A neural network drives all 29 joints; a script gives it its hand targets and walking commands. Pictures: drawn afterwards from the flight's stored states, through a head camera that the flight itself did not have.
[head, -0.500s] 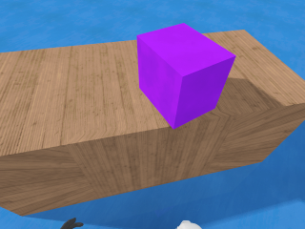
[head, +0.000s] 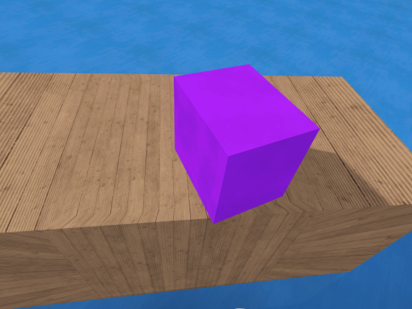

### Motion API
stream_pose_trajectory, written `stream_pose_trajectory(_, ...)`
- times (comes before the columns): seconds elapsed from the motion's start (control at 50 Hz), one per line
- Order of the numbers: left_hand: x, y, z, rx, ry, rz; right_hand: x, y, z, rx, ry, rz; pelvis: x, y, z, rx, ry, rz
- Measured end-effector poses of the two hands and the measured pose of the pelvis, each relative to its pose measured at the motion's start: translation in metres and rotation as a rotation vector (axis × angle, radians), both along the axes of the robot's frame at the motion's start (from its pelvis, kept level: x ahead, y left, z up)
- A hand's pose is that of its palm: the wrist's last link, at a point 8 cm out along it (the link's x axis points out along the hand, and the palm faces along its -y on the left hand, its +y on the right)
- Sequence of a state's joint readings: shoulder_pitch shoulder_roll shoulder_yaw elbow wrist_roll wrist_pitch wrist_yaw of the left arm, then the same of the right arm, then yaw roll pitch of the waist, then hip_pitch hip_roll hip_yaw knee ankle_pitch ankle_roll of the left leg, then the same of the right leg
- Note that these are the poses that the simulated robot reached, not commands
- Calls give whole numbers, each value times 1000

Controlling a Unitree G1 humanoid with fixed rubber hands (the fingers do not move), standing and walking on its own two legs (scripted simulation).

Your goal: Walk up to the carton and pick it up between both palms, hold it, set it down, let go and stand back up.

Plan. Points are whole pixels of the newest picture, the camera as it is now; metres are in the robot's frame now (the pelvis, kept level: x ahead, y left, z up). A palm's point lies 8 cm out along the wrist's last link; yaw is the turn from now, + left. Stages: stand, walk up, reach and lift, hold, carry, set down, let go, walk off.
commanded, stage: walk up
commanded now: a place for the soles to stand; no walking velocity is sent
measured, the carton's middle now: (232, 140) +0.53 -0.04 +0.02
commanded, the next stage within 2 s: none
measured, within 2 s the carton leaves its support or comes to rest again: neither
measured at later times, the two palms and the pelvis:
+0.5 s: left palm (137, 300) +0.17 +0.15 -0.09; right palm (391, 303) +0.19 -0.38 -0.10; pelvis +0.07 -0.12 +0.00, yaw +6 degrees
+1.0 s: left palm out of the picture +0.09 +0.16 -0.09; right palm (368, 296) +0.20 -0.33 -0.09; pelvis +0.06 -0.10 +0.02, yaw +8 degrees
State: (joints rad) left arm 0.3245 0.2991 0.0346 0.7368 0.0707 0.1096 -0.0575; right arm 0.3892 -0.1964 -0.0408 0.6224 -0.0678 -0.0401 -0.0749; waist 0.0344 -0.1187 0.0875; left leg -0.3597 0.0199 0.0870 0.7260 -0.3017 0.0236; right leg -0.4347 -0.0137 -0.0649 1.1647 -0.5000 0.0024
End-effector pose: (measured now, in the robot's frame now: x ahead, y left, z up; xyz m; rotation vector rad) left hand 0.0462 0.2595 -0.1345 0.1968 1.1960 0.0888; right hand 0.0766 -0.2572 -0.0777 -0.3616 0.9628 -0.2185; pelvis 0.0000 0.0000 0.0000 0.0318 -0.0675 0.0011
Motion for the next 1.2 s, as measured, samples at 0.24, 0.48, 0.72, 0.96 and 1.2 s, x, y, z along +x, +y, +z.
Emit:
stream_pose_trajectory(0.24, 117, -86, 19, 18, -182, -48, 8, -107, -23, 22, 147, -58, 53, -84, -8, -24, 14, 16)
stream_pose_trajectory(0.48, 132, -117, 45, 101, -261, 50, 108, -126, -23, 67, 83, 99, 69, -118, 1, -22, 28, 96)
stream_pose_trajectory(0.72, 52, -79, 24, 114, -114, 189, 136, -84, -7, 106, 0, 189, 57, -104, 1, -18, 22, 168)
stream_pose_trajectory(0.96, 38, -102, 45, 76, -141, 175, 127, -70, -10, 189, 9, 184, 55, -103, 15, -36, 28, 148)
stream_pose_trajectory(1.2, 61, -98, 54, 68, -183, 130, 102, -81, -9, 169, 69, 124, 62, -99, 22, -34, 46, 119)
